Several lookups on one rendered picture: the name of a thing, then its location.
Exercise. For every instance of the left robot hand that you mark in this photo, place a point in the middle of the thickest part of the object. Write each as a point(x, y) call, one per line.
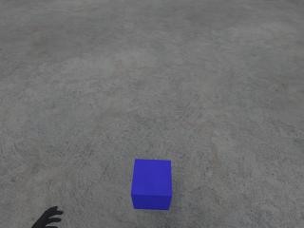
point(45, 218)

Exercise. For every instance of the carton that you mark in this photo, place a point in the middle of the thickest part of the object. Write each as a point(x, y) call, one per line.
point(151, 184)

